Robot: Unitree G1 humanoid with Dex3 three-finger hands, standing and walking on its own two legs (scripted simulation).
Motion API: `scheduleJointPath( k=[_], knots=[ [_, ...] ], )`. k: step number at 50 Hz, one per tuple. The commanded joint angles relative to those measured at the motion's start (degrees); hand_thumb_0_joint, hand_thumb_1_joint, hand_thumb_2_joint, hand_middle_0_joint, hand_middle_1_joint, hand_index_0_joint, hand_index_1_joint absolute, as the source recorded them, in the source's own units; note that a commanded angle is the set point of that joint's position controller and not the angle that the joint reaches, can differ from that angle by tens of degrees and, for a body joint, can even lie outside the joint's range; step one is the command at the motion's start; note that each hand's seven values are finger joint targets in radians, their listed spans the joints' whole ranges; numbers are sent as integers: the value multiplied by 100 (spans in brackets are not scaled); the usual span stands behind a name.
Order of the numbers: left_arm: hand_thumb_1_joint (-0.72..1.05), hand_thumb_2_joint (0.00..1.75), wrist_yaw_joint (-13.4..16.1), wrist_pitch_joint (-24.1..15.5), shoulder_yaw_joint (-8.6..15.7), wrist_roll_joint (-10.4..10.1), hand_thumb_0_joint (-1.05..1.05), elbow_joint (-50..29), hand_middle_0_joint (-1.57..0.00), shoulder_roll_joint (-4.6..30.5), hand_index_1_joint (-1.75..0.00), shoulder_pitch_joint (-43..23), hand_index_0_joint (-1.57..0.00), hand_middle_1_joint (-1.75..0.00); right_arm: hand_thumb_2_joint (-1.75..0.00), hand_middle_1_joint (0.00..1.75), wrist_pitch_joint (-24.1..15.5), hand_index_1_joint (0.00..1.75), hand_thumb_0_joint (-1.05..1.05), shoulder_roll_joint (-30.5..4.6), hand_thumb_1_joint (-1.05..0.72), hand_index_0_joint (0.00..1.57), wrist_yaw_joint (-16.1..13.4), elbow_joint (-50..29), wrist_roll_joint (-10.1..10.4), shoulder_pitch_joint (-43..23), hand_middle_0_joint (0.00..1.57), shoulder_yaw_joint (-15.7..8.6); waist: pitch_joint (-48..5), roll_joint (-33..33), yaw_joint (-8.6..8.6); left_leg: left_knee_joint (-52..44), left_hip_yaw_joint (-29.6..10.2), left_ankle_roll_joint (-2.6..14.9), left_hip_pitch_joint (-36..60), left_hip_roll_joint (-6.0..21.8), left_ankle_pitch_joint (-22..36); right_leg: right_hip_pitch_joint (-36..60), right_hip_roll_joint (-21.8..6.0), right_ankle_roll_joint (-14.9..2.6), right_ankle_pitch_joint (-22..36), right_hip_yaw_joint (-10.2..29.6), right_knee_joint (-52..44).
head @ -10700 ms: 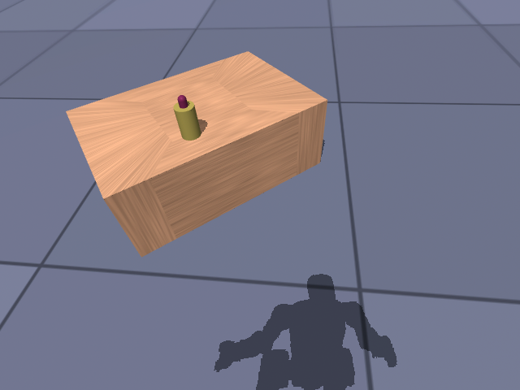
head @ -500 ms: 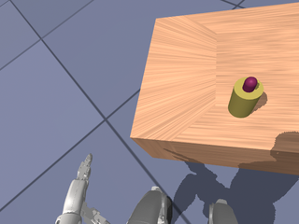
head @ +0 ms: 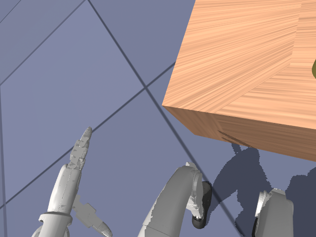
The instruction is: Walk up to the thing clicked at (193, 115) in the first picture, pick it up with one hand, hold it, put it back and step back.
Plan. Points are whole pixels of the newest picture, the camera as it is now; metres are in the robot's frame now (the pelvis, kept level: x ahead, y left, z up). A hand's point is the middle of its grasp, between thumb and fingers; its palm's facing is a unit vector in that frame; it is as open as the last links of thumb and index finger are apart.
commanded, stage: close in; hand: right
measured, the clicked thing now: out of the picture +0.58 -0.23 -0.05
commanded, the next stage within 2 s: close in 0.36 s
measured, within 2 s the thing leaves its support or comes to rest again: leaves its support in 1.56 s
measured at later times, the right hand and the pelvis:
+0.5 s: hand out of the picture +0.53 -0.23 -0.07, palm faces +0.25 +0.97 +0.03, open 17.7 cm; pelvis -0.01 +0.01 -0.02, yaw -1 degrees
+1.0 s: hand out of the picture +0.55 -0.25 -0.06, palm faces +0.30 +0.95 -0.01, open 10.9 cm; pelvis +0.00 +0.01 -0.03, yaw -2 degrees
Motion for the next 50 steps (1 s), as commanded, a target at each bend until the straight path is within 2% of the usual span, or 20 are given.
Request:
scheduleJointPath(
  k=[1, 4, 6, 7, 9, 10, 13, 14, 17, 20, 23, 30, 32, 36, 38, 41, 43, 45, 49, 50],
  knots=[
    [-56, 5, 111, -256, 1419, -73, 0, -1352, -6, 1498, -6, 671, -5, -5, -5, 5, -349, 5, 0, -1607, 56, 5, -331, -1553, -110, -1714, 5, 45, -3558, -3340, -150, -423, -267, 266, 1740, -260, 958, 2936, 124, 108, 2144, 98, -1246],
    [-55, 5, 91, -190, 1627, -90, 0, -1232, -5, 1525, -5, 767, -5, -5, -4, 5, -212, 5, 0, -1510, 56, 5, -534, -2308, -197, -1957, 5, 178, -3777, -3784, -305, -376, -304, 271, 1545, -238, 854, 3217, 108, 138, 2155, 51, -1237],
    [-54, 5, 70, -166, 1591, -104, 0, -1189, -5, 1385, -5, 825, -5, -5, -3, 5, -131, 5, 0, -1231, 58, 5, -637, -2645, -200, -2117, 5, 306, -3627, -3858, -351, -304, -296, 270, 1406, -230, 753, 3086, 93, 155, 2040, 58, -1235],
    [-54, 5, 70, -133, 1550, -109, 0, -955, -5, 1279, -5, 896, -5, -5, -3, 5, -57, 5, 0, -1067, 56, 5, -675, -2268, -240, -1855, 5, 413, -3278, -3695, -282, -300, -276, 263, 1244, -226, 689, 2904, 97, 147, 1937, 48, -1191],
    [-54, 5, 61, -132, 1454, -106, 0, -1313, -5, 1218, -5, 728, -5, -5, -3, 5, -36, 5, 0, -807, 59, 4, -752, -2685, -229, -2051, 4, 493, -3537, -3540, -324, -215, -260, 267, 1317, -227, 698, 2801, 104, 140, 1871, 80, -1168],
    [-54, 5, 83, -88, 1496, -118, 0, -1277, -5, 1268, -5, 763, -5, -5, -3, 5, 14, 5, 0, -925, 59, 4, -805, -2405, -251, -1810, 4, 396, -3422, -3392, -347, -208, -251, 271, 1294, -211, 608, 2746, 114, 144, 1779, 91, -1179],
    [-55, 5, 129, -65, 1683, -119, 0, -1988, -5, 1502, -5, 503, -5, -5, -4, 5, 46, 5, 0, -633, 61, 4, -956, -2543, -275, -1978, 3, 575, -3705, -3038, -294, -257, -285, 244, 1743, -211, 719, 2468, 165, 76, 1533, 50, -1182],
    [-55, 5, 141, -39, 1670, -119, 0, -1887, -5, 1474, -5, 722, -5, -5, -5, 6, 84, 6, 0, -610, 61, 3, -1017, -2150, -279, -1781, 3, 493, -3553, -2729, -220, -279, -281, 222, 1872, -213, 770, 2222, 183, 43, 1484, 25, -1138],
    [-55, 5, 123, -35, 1568, -187, 0, -1895, -5, 1300, -5, 931, -5, -5, -5, 6, 119, 6, 0, 5, 61, 3, -1080, -1682, -228, -1415, 3, 744, -3048, -2233, -147, -354, -311, 196, 1963, -244, 774, 1654, 237, -26, 1278, -38, -1149],
    [-55, 5, 139, -75, 1757, -232, 0, -2110, -5, 1459, -5, 972, -5, -5, -5, 6, 29, 6, 0, -413, 60, 4, -1197, -2116, -250, -1770, 3, 568, -3397, -2266, -127, -331, -385, 170, 2106, -213, 871, 1815, 246, -48, 1392, -80, -1059],
    [-55, 5, 101, -96, 1658, -228, 0, -2037, -5, 1259, -5, 1059, -4, -5, -6, 7, -39, 7, 0, -76, 59, 4, -1243, -1924, -261, -1779, 4, 725, -3106, -2284, -89, -343, -401, 178, 1969, -226, 835, 1712, 276, -54, 1312, -126, -1040],
    [-57, 7, 103, -160, 1712, -222, 0, -2109, -5, 1283, -6, 1076, -4, -5, -13, 29, -145, 29, 0, -78, 45, 46, -1338, -2008, -398, -2134, 46, 872, -3154, -2570, -30, -223, -409, 196, 1664, -199, 876, 1968, 282, -3, 1467, -122, -993],
    [-57, 7, 116, -184, 1948, -202, 0, -2304, -5, 1520, -6, 952, -4, -5, -17, 34, -147, 34, 0, -198, 42, 52, -1359, -2138, -467, -2296, 52, 885, -3473, -2660, 15, -226, -406, 198, 1687, -206, 926, 2217, 265, -6, 1584, -95, -963],
    [-57, 7, 72, -186, 1734, -198, 0, -2030, -4, 1234, -6, 1188, -3, -5, -24, 45, -58, 45, 0, 254, 36, 68, -1298, -1857, -478, -2360, 69, 1155, -3174, -2703, 119, -205, -389, 194, 1425, -194, 887, 2087, 280, 11, 1518, -96, -907],
    [-58, 8, 72, -203, 1800, -190, 0, -1948, -4, 1286, -6, 1159, -3, -5, -26, 50, -33, 50, 0, 89, 35, 76, -1317, -1966, -546, -2475, 76, 1173, -3305, -2877, 103, -93, -365, 209, 1258, -191, 959, 2245, 249, 28, 1776, -60, -827],
    [-57, 8, 41, -212, 1812, -190, 0, -2136, -5, 1324, -6, 1209, -3, -5, -35, 60, 50, 60, 0, 231, 29, 86, -1273, -1802, -601, -2344, 86, 1255, -3393, -2736, 183, -44, -313, 197, 1282, -168, 1053, 2271, 263, 29, 1874, -36, -746],
    [-58, 8, 26, -191, 1830, -226, 0, -2180, -4, 1333, -6, 1178, -3, -5, -44, 70, 97, 71, 0, 126, 26, 97, -1243, -2063, -600, -2245, 97, 1207, -3739, -2911, 17, 10, -321, 209, 1411, -153, 1181, 2432, 281, 47, 2105, -47, -753],
    [-58, 8, 16, -180, 1972, -250, 0, -2205, -4, 1449, -6, 1265, -3, -5, -53, 80, 220, 81, 0, 316, 19, 106, -1167, -2107, -535, -1984, 106, 1274, -3821, -3039, 36, 21, -285, 214, 1435, -150, 1327, 2699, 271, 77, 2443, -39, -772],
    [-58, 8, -36, -129, 1792, -327, 0, -2020, -4, 1266, -6, 1322, -3, -4, -70, 97, 465, 97, 0, 850, 3, 119, -1095, -2150, -445, -1697, 118, 1542, -3577, -2885, 10, 29, -231, 218, 1285, -143, 1300, 2723, 251, 91, 2604, -5, -813],
    [-59, 8, -36, -117, 1753, -326, 0, -2046, -4, 1267, -6, 1245, -3, -4, -74, 100, 495, 100, 0, 803, 2, 121, -1124, -2304, -447, -1817, 120, 1527, -3515, -2863, -26, 39, -241, 220, 1287, -138, 1257, 2575, 251, 78, 2470, 0, -826]
  ],
)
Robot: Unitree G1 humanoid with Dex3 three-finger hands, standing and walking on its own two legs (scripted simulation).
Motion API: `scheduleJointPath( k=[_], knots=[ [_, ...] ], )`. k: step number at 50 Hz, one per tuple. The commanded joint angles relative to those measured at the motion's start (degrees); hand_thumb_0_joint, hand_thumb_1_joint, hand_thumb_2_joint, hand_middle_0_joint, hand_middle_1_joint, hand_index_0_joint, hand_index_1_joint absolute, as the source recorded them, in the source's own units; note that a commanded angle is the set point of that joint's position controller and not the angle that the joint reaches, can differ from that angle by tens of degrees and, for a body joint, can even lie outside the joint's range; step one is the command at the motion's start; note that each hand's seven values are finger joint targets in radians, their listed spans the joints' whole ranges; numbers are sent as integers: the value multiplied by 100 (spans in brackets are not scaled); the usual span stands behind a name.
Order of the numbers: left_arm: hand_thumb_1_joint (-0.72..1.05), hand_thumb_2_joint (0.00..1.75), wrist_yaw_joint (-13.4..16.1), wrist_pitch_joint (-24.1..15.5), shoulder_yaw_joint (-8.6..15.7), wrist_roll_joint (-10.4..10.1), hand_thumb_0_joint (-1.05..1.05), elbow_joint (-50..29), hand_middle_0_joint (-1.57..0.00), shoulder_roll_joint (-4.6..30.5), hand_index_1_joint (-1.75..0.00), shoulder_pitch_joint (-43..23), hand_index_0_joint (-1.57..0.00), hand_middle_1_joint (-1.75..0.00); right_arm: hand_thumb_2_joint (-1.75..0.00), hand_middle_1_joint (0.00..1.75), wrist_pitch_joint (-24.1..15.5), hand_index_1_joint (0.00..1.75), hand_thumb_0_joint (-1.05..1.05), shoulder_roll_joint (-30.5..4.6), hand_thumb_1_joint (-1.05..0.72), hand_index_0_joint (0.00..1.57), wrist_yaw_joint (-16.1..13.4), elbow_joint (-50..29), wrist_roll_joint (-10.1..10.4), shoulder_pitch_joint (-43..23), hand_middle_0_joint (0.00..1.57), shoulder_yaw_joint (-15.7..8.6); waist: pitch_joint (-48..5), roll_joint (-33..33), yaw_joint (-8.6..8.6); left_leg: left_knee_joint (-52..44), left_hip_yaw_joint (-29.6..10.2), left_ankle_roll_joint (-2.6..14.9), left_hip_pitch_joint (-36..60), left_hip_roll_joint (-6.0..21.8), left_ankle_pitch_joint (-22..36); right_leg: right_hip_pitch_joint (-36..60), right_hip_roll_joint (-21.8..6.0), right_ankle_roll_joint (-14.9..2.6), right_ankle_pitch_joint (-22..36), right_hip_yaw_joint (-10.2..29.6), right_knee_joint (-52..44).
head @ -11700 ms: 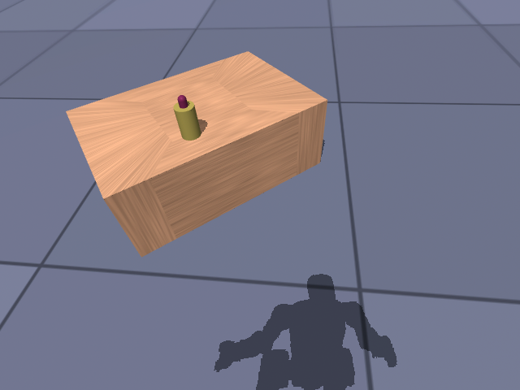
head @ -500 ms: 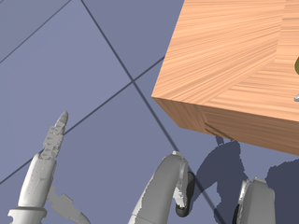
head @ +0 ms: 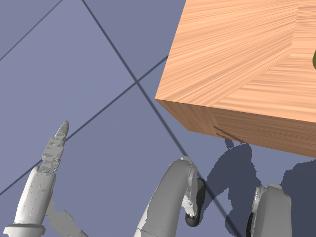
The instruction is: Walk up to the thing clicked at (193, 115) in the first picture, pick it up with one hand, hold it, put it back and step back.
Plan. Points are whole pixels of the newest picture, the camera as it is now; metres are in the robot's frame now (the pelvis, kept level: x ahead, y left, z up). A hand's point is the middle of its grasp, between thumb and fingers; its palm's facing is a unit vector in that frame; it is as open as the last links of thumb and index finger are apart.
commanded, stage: close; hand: right
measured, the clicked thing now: out of the picture +0.58 -0.21 -0.01
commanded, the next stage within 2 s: settle in 0.04 s
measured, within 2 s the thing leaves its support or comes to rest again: leaves its support in 0.56 s
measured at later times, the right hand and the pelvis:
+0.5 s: hand out of the picture +0.54 -0.21 -0.03, palm faces +0.20 +0.98 -0.02, open 11.5 cm; pelvis +0.01 +0.00 +0.03, yaw +0 degrees
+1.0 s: hand out of the picture +0.53 -0.21 +0.01, palm faces +0.22 +0.97 -0.03, open 11.5 cm; pelvis +0.02 +0.00 +0.07, yaw +0 degrees
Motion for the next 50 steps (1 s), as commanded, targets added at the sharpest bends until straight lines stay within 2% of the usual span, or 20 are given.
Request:
scheduleJointPath(
  k=[1, 4, 5, 6, 9, 12, 16, 18, 21, 22, 24, 27, 30, 32, 36, 39, 42, 44, 47, 50],
  knots=[
    [-58, 8, 146, -209, 867, -126, 0, -906, -5, 963, -6, 408, -3, -5, -78, 104, -79, 104, 0, 23, -3, 125, 361, -791, -163, -1380, 124, 676, -3297, -2578, 58, -799, -45, 179, 2052, -296, 1412, 3051, 95, 36, 2338, 130, -1406],
    [-58, 8, 169, -162, 904, -160, 0, -948, -4, 1038, -5, 477, -3, -4, -86, 112, -100, 112, 0, -276, 5, 127, 238, -1003, -68, -1720, 125, 375, -3294, -2458, 58, -822, -58, 180, 2112, -284, 1303, 2953, 112, 20, 2068, 132, -1468],
    [-58, 8, 180, -146, 1006, -180, 0, -1053, -4, 1131, -5, 450, -3, -4, -88, 114, -110, 114, 0, -494, 4, 128, 180, -1106, -81, -1584, 126, 231, -3470, -2416, -73, -839, -52, 180, 2271, -294, 1303, 3004, 123, 8, 2088, 130, -1531],
    [-57, 7, 191, -141, 1081, -191, 0, -1140, -4, 1201, -5, 454, -3, -4, -93, 118, -120, 118, 0, -520, 2, 130, 179, -1023, -80, -1460, 128, 206, -3497, -2356, -40, -883, -65, 173, 2357, -289, 1340, 3034, 142, 2, 2067, 97, -1517],
    [-59, 9, 158, -84, 841, -172, 0, -946, -6, 911, -7, 616, -4, -5, -112, 129, -206, 130, 0, -369, 1, 125, 201, -939, -71, -1409, 120, 265, -3305, -2373, -74, -909, -82, 185, 2385, -316, 1464, 3019, 154, 4, 2314, 56, -1536],
    [-59, 8, 204, -130, 944, -151, 0, -1161, -6, 993, -6, 531, -4, -5, -120, 134, -288, 134, 0, -673, 1, 125, 188, -1610, -102, -1826, 120, 206, -3890, -2725, -128, -938, -142, 172, 2526, -299, 1655, 3566, 125, 16, 2640, 26, -1476],
    [-59, 9, 191, -101, 827, -147, 0, -512, -5, 831, -6, 590, -3, -4, -125, 138, -250, 138, 0, -548, 3, 126, 176, -1476, -6, -1824, 120, 199, -3455, -2793, -233, -1027, -130, 177, 2443, -291, 1542, 3512, 123, 57, 2725, 50, -1602],
    [-59, 9, 212, -123, 820, -130, 0, -1062, -5, 948, -6, 372, -3, -4, -127, 142, -308, 142, 0, -983, 8, 129, 118, -2159, -24, -2124, 122, 16, -4227, -2952, -380, -1094, -153, 183, 2823, -297, 1634, 3976, 107, 60, 2845, 70, -1710],
    [-58, 9, 209, -48, 501, -92, 0, -301, -5, 654, -6, 679, -4, -4, -128, 142, -270, 143, 0, -416, 10, 130, 146, -1783, 120, -2080, 123, 291, -3649, -2996, -312, -1244, -150, 185, 2648, -321, 1506, 3953, 112, 76, 2827, 54, -1806],
    [-59, 9, 241, -48, 497, -90, 0, -126, -5, 659, -6, 546, -3, -4, -128, 143, -295, 143, 0, -535, 11, 130, 90, -1738, 126, -2150, 123, 264, -3498, -2970, -364, -1290, -161, 187, 2591, -334, 1417, 3847, 108, 63, 2734, 59, -1830],
    [-59, 9, 314, -77, 623, -61, 0, -542, -5, 953, -6, 140, -3, -4, -125, 141, -426, 141, 0, -1176, 15, 130, -70, -2456, 88, -2614, 123, 2, -4323, -3029, -423, -1295, -174, 179, 2886, -337, 1563, 4379, 84, 71, 3000, 104, -1834],
    [-59, 9, 309, 9, 286, -39, 0, 37, -5, 658, -6, 326, -3, -4, -127, 142, -419, 142, 0, -468, 16, 128, -109, -1875, 217, -2142, 121, 402, -3743, -2682, -376, -1561, -197, 173, 3064, -373, 1399, 3994, 132, 8, 2535, 48, -2001],
    [-59, 9, 388, 15, 234, -6, 0, -158, -4, 824, -6, -2, -3, -4, -125, 140, -600, 140, 0, -1135, 18, 127, -247, -2491, 222, -2506, 120, 151, -4460, -2833, -543, -1602, -235, 171, 3469, -400, 1671, 4406, 122, 6, 2880, 45, -2047],
    [-58, 9, 378, 86, 97, 39, 0, 378, -4, 656, -5, 117, -3, -4, -125, 140, -595, 140, 0, -586, 21, 126, -251, -2146, 307, -2237, 118, 484, -3881, -2831, -522, -1698, -236, 184, 3232, -426, 1464, 4265, 106, 7, 2714, 38, -2145],
    [-59, 9, 429, 69, 197, 44, 0, 275, -5, 861, -6, -285, -3, -4, -122, 136, -709, 136, 0, -827, 18, 122, -344, -2239, 333, -2357, 115, 376, -4166, -2641, -493, -1793, -268, 158, 3508, -406, 1580, 4434, 99, -5, 2701, 49, -2196],
    [-58, 9, 405, 134, 30, 28, 0, 623, -5, 697, -5, -160, -3, -4, -121, 134, -751, 134, 0, -486, 15, 121, -343, -1825, 399, -2281, 114, 568, -3643, -2423, -460, -1947, -276, 165, 3517, -405, 1373, 4072, 145, -16, 2211, 45, -2385],
    [-58, 8, 434, 154, 164, 69, 0, 181, -5, 878, -5, -436, -3, -4, -120, 134, -809, 134, 0, -777, 17, 119, -400, -2012, 307, -2444, 112, 440, -4166, -2393, -494, -2016, -358, 136, 3991, -390, 1594, 4333, 125, -34, 2378, 20, -2401],
    [-58, 8, 395, 206, 38, 82, 0, 705, -4, 642, -5, -55, -3, -4, -122, 134, -796, 134, 0, -373, 16, 118, -354, -1481, 344, -2307, 111, 625, -3449, -2401, -436, -2104, -367, 146, 3775, -396, 1499, 4000, 151, -38, 2226, -1, -2465],
    [-59, 8, 397, 169, 88, 96, 0, 313, -5, 776, -6, -368, -3, -4, -122, 135, -888, 135, 0, -718, 13, 120, -342, -1651, 287, -2561, 113, 412, -3947, -2416, -416, -2023, -290, 137, 3819, -404, 1786, 4478, 115, -14, 2775, 54, -2421],
    [-58, 8, 366, 208, 6, 93, 0, 714, -4, 613, -5, -57, -3, -4, -119, 132, -893, 132, 0, -493, 13, 118, -275, -1346, 291, -2571, 112, 580, -3557, -2586, -442, -2024, -266, 165, 3587, -415, 1694, 4453, 100, 18, 2977, 51, -2464]
  ],
)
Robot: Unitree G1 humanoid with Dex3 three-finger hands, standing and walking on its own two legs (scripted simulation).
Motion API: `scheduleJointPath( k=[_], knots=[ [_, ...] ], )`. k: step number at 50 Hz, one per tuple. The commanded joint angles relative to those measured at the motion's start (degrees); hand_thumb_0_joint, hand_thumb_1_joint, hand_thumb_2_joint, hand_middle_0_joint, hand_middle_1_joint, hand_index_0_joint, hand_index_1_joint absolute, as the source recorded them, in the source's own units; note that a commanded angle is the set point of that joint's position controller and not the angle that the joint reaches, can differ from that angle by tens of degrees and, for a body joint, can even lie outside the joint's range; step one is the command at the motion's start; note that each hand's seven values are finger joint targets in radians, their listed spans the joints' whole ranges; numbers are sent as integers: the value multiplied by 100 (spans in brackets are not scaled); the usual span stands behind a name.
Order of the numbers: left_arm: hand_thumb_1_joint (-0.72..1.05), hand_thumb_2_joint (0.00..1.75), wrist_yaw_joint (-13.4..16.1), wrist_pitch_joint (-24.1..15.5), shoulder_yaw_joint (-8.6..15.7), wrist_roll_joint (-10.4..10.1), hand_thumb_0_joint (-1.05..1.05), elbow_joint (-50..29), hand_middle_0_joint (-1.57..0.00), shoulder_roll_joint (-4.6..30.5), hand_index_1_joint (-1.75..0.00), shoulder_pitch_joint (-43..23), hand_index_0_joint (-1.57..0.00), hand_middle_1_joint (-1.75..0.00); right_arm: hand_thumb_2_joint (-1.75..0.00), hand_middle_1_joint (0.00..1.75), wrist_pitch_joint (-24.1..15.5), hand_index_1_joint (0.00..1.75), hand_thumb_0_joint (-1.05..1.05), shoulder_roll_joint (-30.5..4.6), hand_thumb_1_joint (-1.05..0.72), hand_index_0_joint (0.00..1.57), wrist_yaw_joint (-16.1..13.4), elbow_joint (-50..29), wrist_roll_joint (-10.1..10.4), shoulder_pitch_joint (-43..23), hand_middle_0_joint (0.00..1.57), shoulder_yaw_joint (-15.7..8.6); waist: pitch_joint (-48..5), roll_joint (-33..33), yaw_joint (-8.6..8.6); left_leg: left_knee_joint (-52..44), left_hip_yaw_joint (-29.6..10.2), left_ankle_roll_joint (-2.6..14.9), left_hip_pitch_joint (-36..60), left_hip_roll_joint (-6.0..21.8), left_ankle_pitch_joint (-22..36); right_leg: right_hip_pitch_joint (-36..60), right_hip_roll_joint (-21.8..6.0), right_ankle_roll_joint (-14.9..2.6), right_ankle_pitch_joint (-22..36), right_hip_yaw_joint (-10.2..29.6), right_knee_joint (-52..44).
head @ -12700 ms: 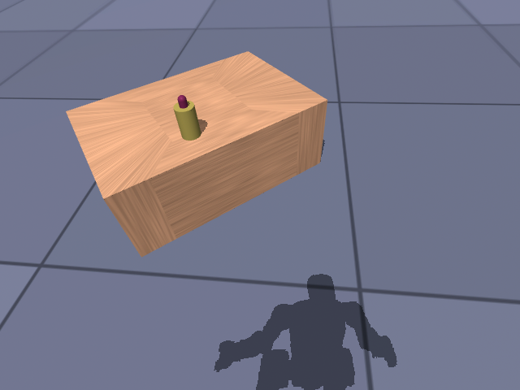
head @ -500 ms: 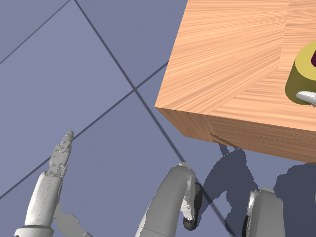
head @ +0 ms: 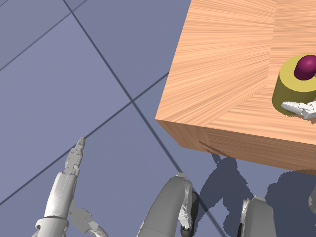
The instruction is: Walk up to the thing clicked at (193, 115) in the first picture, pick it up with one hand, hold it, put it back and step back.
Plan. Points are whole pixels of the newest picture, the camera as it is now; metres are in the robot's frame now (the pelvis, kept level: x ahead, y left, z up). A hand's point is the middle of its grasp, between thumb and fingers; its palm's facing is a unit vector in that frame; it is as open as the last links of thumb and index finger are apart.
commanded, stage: settle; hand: right
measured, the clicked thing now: (298, 83) +0.52 -0.17 -0.03
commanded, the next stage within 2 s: lift in 0.28 s
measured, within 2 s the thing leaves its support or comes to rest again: neither
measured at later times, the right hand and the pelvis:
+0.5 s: hand (314, 79) +0.52 -0.20 -0.03, palm faces +0.20 +0.98 -0.03, open 11.5 cm; pelvis +0.00 +0.00 +0.02, yaw +0 degrees
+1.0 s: hand out of the picture +0.47 -0.20 +0.05, palm faces +0.21 +0.98 -0.04, open 11.5 cm; pelvis +0.03 +0.00 +0.06, yaw -1 degrees
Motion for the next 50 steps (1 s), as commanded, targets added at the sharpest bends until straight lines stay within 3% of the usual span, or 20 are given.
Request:
scheduleJointPath(
  k=[1, 2, 4, 7, 10, 12, 14, 17, 19, 21, 26, 28, 31, 35, 38, 42, 44, 46, 49, 50],
  knots=[
    [-59, 9, 103, -293, 826, -16, 0, -713, -4, 920, -6, 445, -3, -4, -119, 132, -823, 132, 0, -1371, 11, 119, 86, -1471, 221, -3098, 112, -97, -3523, -2453, -101, -759, -249, 164, 2006, -278, 1446, 2697, 201, -13, 2533, 154, -1111],
    [-59, 8, 119, -303, 924, -14, 0, -766, -4, 1047, -6, 313, -3, -4, -120, 133, -827, 133, 0, -1417, 9, 119, 95, -1420, 224, -3091, 112, -139, -3471, -2365, -31, -757, -231, 162, 2016, -277, 1443, 2587, 200, -12, 2409, 172, -1152],
    [-58, 8, 117, -323, 943, 6, 0, -1216, -4, 1136, -5, 143, -3, -4, -124, 135, -878, 135, 0, -1850, 9, 119, 90, -2005, 148, -3520, 113, -293, -4238, -2567, -164, -714, -244, 151, 2286, -278, 1604, 3034, 178, -5, 2687, 166, -1133],
    [-59, 8, 94, -303, 871, -19, 0, -698, -4, 898, -6, 527, -3, -4, -127, 137, -766, 137, 0, -1228, 4, 120, 189, -1297, 223, -3137, 114, -34, -3621, -2514, -52, -819, -258, 150, 2194, -287, 1581, 2775, 207, -10, 2653, 136, -1152],
    [-58, 8, 116, -297, 916, -10, 0, -969, -4, 1074, -5, 269, -2, -4, -126, 138, -823, 138, 0, -1943, 6, 122, 144, -1869, 154, -3416, 115, -417, -4277, -2597, -171, -747, -263, 137, 2506, -283, 1992, 3009, 197, -6, 3117, 128, -1092],
    [-58, 8, 86, -277, 809, -2, 0, -872, -4, 919, -5, 366, -3, -4, -126, 138, -796, 138, 0, -1643, 4, 121, 167, -1962, 166, -3569, 115, -210, -4311, -2725, -221, -754, -263, 150, 2476, -287, 1907, 3093, 210, 12, 3108, 109, -1127],
    [-58, 8, 121, -274, 935, -16, 0, -620, -4, 987, -5, 366, -2, -4, -126, 137, -735, 137, 0, -1430, 4, 120, 166, -1584, 207, -3297, 114, -165, -3886, -2626, -127, -843, -276, 149, 2408, -285, 1799, 2929, 202, 5, 2895, 113, -1193],
    [-58, 8, 118, -244, 889, -8, 0, -824, -4, 1054, -5, 228, -2, -4, -130, 141, -771, 141, 0, -1863, 2, 122, 84, -1876, 144, -3409, 116, -397, -4189, -2480, -200, -856, -250, 136, 2663, -296, 1921, 2939, 210, -2, 2904, 125, -1251],
    [-57, 7, 87, -216, 747, -17, 0, -825, -4, 872, -5, 279, -3, -4, -131, 142, -763, 142, 0, -1559, 1, 123, 132, -1954, 178, -3477, 117, -150, -4173, -2740, -210, -913, -245, 150, 2486, -321, 1846, 3274, 190, 12, 3127, 117, -1288],
    [-56, 7, 117, -195, 762, -27, 0, -556, -4, 882, -5, 409, -4, -4, -129, 141, -709, 141, 0, -1408, 7, 126, 119, -1612, 222, -3286, 119, -150, -3721, -2446, -155, -1031, -234, 143, 2480, -316, 1659, 2981, 214, -5, 2668, 111, -1406],
    [-56, 7, 112, -221, 769, -17, 0, -665, -4, 905, -5, 321, -4, -4, -131, 143, -746, 143, 0, -1543, 9, 127, 98, -2261, 257, -3251, 120, -174, -4177, -2629, -359, -1089, -243, 142, 2687, -327, 1702, 3435, 198, 3, 2846, 104, -1511],
    [-56, 7, 120, -212, 663, -35, 0, -352, -4, 739, -5, 485, -3, -4, -128, 141, -713, 141, 0, -1083, 6, 126, 139, -2135, 347, -3002, 120, 52, -3792, -2451, -288, -1212, -272, 134, 2764, -311, 1740, 3223, 220, -21, 2702, 77, -1576],
    [-56, 7, 162, -226, 758, -41, 0, -438, -4, 915, -5, 184, -3, -4, -129, 142, -720, 142, 0, -1470, 6, 127, 73, -2566, 380, -3039, 121, -202, -4189, -2375, -518, -1258, -331, 110, 3217, -288, 1860, 3278, 252, -26, 2636, 24, -1676],
    [-57, 7, 166, -203, 581, -54, 0, -29, -4, 613, -5, 408, -3, -4, -128, 141, -614, 141, 0, -671, 4, 127, 87, -2453, 469, -2469, 121, 205, -3700, -2192, -510, -1429, -317, 113, 3247, -308, 1972, 3364, 278, -24, 2771, 5, -1837],
    [-56, 7, 206, -211, 762, -64, 0, -320, -4, 893, -5, 56, -3, -4, -127, 140, -642, 140, 0, -1003, 5, 125, 28, -3188, 475, -2669, 119, 94, -4118, -2289, -670, -1496, -246, 107, 3296, -324, 1983, 4038, 231, 19, 3146, 43, -2005],
    [-58, 8, 192, -163, 520, -99, 0, 285, -4, 511, -5, 403, -3, -4, -126, 139, -479, 139, 0, -66, 4, 125, 43, -2830, 623, -1770, 119, 507, -3269, -1963, -738, -1741, -242, 110, 3403, -316, 1968, 3817, 281, 12, 3026, -13, -2276],
    [-58, 8, 244, -189, 744, -96, 0, -10, -4, 807, -5, 112, -2, -3, -127, 141, -525, 141, 0, -649, 3, 127, -9, -3532, 601, -1975, 121, 157, -3811, -1812, -899, -1784, -276, 88, 3906, -279, 2216, 4011, 308, -3, 3024, -48, -2343],
    [-58, 8, 249, -151, 684, -92, 0, 279, -4, 692, -5, 396, -3, -4, -126, 140, -495, 140, 0, -122, 5, 125, 12, -4001, 674, -1809, 119, 555, -3680, -1935, -952, -1875, -283, 96, 3873, -286, 2198, 4265, 296, 20, 3154, -88, -2469],
    [-59, 8, 268, -180, 561, -159, 0, 484, -4, 513, -5, 353, -2, -3, -126, 140, -359, 140, 0, 192, 3, 126, 8, -3441, 745, -1125, 120, 549, -3111, -1343, -957, -2063, -278, 74, 4149, -266, 2357, 3999, 360, -13, 3027, -130, -2625],
    [-60, 9, 266, -185, 488, -160, 0, 378, -4, 483, -5, 206, -2, -3, -126, 139, -373, 139, 0, 210, 2, 126, 0, -3749, 747, -1127, 121, 591, -3195, -1309, -1088, -2092, -319, 75, 4379, -239, 2423, 3887, 394, -22, 2930, -169, -2683]
  ],
)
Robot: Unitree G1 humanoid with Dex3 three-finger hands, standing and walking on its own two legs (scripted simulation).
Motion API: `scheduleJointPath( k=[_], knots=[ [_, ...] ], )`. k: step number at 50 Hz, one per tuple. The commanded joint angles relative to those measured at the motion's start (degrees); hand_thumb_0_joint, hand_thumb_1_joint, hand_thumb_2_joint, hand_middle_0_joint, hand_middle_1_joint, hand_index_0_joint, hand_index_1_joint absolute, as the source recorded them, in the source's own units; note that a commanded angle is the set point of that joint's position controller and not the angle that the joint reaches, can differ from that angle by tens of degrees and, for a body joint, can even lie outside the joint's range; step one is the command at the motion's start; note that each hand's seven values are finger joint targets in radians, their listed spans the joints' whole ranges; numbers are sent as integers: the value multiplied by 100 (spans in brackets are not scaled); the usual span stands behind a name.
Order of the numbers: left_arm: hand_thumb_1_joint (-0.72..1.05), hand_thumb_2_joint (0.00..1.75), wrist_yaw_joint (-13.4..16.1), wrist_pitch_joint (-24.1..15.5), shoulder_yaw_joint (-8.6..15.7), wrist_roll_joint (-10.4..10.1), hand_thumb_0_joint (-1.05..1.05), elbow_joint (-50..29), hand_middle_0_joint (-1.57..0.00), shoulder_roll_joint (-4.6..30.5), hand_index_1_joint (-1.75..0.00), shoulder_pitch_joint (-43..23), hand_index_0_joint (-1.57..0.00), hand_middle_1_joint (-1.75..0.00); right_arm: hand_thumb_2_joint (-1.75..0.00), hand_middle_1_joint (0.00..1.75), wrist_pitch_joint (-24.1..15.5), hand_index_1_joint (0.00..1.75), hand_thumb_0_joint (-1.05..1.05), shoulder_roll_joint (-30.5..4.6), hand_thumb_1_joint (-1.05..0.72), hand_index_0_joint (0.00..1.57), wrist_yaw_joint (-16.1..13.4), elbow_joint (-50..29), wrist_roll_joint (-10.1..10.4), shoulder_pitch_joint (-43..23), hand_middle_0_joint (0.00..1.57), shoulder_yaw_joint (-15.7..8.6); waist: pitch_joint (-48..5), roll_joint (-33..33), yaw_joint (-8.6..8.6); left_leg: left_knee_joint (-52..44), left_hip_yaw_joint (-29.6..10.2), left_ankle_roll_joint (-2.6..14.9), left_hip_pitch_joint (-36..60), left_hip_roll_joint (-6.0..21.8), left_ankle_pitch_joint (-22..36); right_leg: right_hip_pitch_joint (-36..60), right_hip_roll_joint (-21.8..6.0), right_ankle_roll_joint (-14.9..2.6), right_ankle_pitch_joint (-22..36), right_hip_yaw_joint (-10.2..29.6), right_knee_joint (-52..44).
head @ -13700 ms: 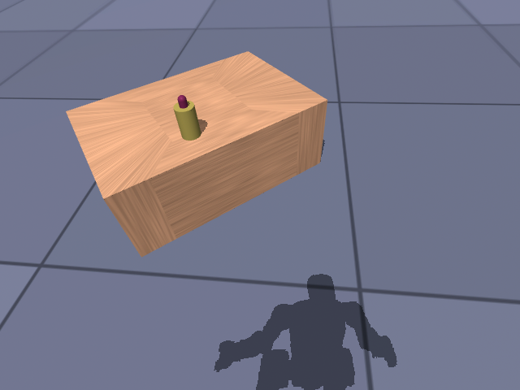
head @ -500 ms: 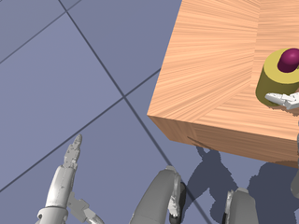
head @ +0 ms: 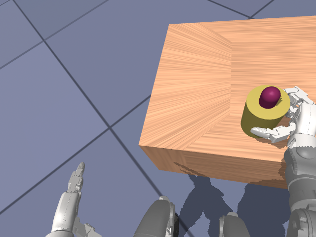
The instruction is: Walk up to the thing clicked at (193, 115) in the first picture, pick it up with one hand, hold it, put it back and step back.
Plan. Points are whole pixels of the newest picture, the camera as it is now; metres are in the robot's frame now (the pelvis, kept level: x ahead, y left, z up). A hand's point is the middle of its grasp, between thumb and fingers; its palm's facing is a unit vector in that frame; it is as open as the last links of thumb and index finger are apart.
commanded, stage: lift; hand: right
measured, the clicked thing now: (263, 110) +0.45 -0.16 +0.00
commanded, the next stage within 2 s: hold in 0.98 s
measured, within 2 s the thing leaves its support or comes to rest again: neither
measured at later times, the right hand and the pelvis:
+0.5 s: hand (285, 129) +0.38 -0.18 +0.04, palm faces +0.18 +0.98 -0.03, open 11.5 cm; pelvis +0.01 +0.00 +0.04, yaw -1 degrees
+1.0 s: hand (294, 133) +0.35 -0.18 +0.08, palm faces +0.18 +0.98 -0.03, open 11.5 cm; pelvis +0.01 +0.00 +0.06, yaw -1 degrees
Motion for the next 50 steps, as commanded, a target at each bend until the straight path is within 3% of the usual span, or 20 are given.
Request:
scheduleJointPath(
  k=[1, 4, 6, 8, 11, 12, 15, 18, 21, 23, 25, 27, 30, 33, 35, 37, 40, 41, 45, 50],
  knots=[
    [-59, 8, 125, -344, 577, -51, 0, -1054, -4, 863, -5, 33, -2, -3, -128, 142, -739, 142, 0, -1036, 4, 128, 5, -2407, 314, -2585, 122, -34, -3384, -1112, -253, -759, -206, 90, 2619, -231, 2266, 2028, 329, -35, 2563, 27, -1117],
    [-58, 8, 141, -298, 486, -88, 0, -660, -4, 733, -5, 312, -2, -3, -128, 141, -663, 141, 0, -657, 5, 127, 29, -2337, 369, -2143, 120, 234, -2763, -1165, -263, -947, -152, 81, 2331, -250, 1937, 2219, 315, -2, 2395, 17, -1387],
    [-58, 7, 183, -329, 711, -117, 0, -505, -4, 880, -5, 233, -2, -3, -126, 140, -639, 140, 0, -813, 4, 126, 21, -2444, 385, -2039, 120, 80, -2743, -1046, -318, -1043, -135, 73, 2374, -241, 1862, 2363, 305, -2, 2349, 32, -1495],
    [-58, 8, 170, -343, 532, -109, 0, -394, -4, 696, -5, 220, -2, -4, -125, 138, -633, 138, 0, -586, 4, 125, 35, -2775, 414, -1998, 119, 250, -2655, -1003, -434, -1124, -162, 71, 2466, -222, 1770, 2322, 319, -11, 2179, -8, -1593],
    [-58, 7, 224, -380, 727, -130, 0, -282, -3, 846, -5, 245, -2, -4, -123, 137, -632, 137, 0, -532, 5, 123, 10, -3332, 475, -1942, 117, 299, -2804, -981, -456, -1231, -182, 67, 2653, -207, 1819, 2581, 327, -11, 2218, -18, -1686],
    [-57, 7, 216, -407, 535, -133, 0, -346, -3, 699, -5, 64, -2, -4, -123, 136, -572, 136, 0, -294, 7, 123, 29, -3072, 472, -1508, 117, 430, -2687, -838, -503, -1257, -167, 58, 2716, -209, 1863, 2559, 321, -18, 2287, -10, -1733],
    [-58, 7, 267, -407, 652, -161, 0, -151, -3, 778, -5, 35, -2, -3, -123, 136, -566, 136, 0, -352, 6, 123, -8, -3544, 512, -1597, 117, 455, -2685, -914, -556, -1347, -170, 56, 2764, -210, 1851, 2777, 315, 5, 2364, -12, -1864],
    [-57, 7, 273, -410, 490, -169, 0, -172, -4, 629, -5, -83, -2, -4, -123, 137, -486, 137, 0, -111, 8, 122, -61, -3551, 508, -1222, 116, 605, -2581, -809, -649, -1469, -155, 46, 2954, -203, 1810, 2891, 324, 6, 2313, -25, -2020],
    [-58, 7, 319, -398, 696, -187, 0, 78, -4, 779, -5, 29, -2, -4, -123, 136, -426, 136, 0, -197, 11, 121, -101, -3744, 532, -1108, 114, 557, -2396, -755, -630, -1605, -184, 29, 3061, -179, 1811, 2895, 337, -16, 2213, -54, -2123],
    [-57, 7, 319, -409, 511, -198, 0, 236, -4, 603, -5, 91, -3, -4, -123, 136, -432, 136, 0, -225, 13, 121, -128, -4117, 556, -1218, 114, 567, -2239, -796, -743, -1707, -212, 32, 3127, -164, 1665, 2845, 343, -28, 2005, -80, -2211],
    [-57, 7, 326, -441, 502, -222, 0, 299, -3, 525, -5, -155, -2, -4, -121, 135, -331, 135, 0, 110, 12, 120, -114, -3514, 552, -590, 114, 682, -1903, -511, -719, -1790, -207, 13, 3157, -155, 1637, 2750, 346, -61, 1946, -90, -2265],
    [-57, 6, 362, -471, 700, -227, 0, 218, -4, 769, -5, -198, -3, -4, -121, 133, -384, 133, 0, -168, 12, 119, -140, -4216, 575, -1074, 112, 590, -2264, -655, -720, -1809, -208, 18, 3267, -157, 1705, 3017, 325, -41, 2014, -73, -2316],
    [-57, 6, 346, -459, 437, -231, 0, 273, -4, 479, -5, -111, -3, -4, -124, 136, -301, 136, 0, 63, 12, 121, -119, -4161, 553, -748, 114, 756, -2145, -677, -812, -1868, -201, 21, 3408, -144, 1875, 3068, 346, -30, 2268, -102, -2365],
    [-58, 7, 400, -496, 746, -242, 0, 348, -4, 774, -5, -218, -3, -4, -123, 135, -248, 135, 0, -2, 11, 120, -118, -4215, 592, -690, 114, 673, -2148, -569, -762, -1961, -203, 3, 3466, -130, 1815, 3143, 327, -51, 2140, -90, -2460],
    [-58, 7, 371, -513, 411, -243, 0, 387, -4, 474, -5, -209, -3, -4, -124, 136, -208, 136, 0, 204, 10, 121, -89, -4174, 584, -506, 115, 843, -2008, -602, -827, -1986, -159, 7, 3500, -137, 1873, 3187, 322, -15, 2319, -76, -2532],
    [-57, 6, 411, -537, 643, -272, 0, 458, -4, 640, -5, -255, -3, -4, -123, 136, -219, 136, 0, 29, 10, 120, -104, -4354, 602, -576, 114, 748, -2008, -681, -827, -2019, -160, 15, 3513, -146, 1836, 3349, 305, 1, 2340, -63, -2598],
    [-58, 6, 378, -563, 322, -266, 0, 558, -4, 336, -5, -272, -3, -4, -124, 137, -156, 137, 0, 254, 11, 121, -69, -4142, 622, -279, 114, 851, -1809, -583, -882, -2092, -171, 1, 3589, -126, 1892, 3215, 327, -28, 2304, -112, -2636],
    [-57, 6, 418, -546, 554, -263, 0, 731, -4, 510, -5, -61, -3, -4, -124, 136, -227, 136, 0, 73, 11, 121, -88, -4734, 657, -780, 114, 799, -1998, -713, -823, -2082, -190, 11, 3617, -115, 1999, 3367, 329, -21, 2440, -106, -2633],
    [-57, 6, 429, -604, 549, -275, 0, 577, -4, 587, -5, -345, -3, -5, -125, 137, -99, 137, 0, 235, 7, 122, -75, -4220, 660, -198, 115, 840, -1742, -416, -823, -2183, -137, -9, 3641, -144, 1937, 3383, 300, -21, 2445, -67, -2745],
    [-57, 6, 461, -656, 666, -292, 0, 653, -4, 657, -5, -436, -3, -5, -124, 135, -91, 135, 0, 165, 10, 120, -75, -4751, 683, -273, 113, 847, -1866, -503, -872, -2317, -184, -4, 3796, -112, 1734, 3475, 318, -53, 2084, -88, -2862]
  ],
)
